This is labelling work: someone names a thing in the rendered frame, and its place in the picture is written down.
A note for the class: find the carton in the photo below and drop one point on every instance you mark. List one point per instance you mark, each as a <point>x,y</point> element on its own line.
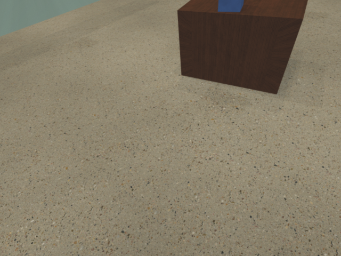
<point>230,5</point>

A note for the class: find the pedestal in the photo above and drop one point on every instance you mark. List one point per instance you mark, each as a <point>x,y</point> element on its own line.
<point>248,49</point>

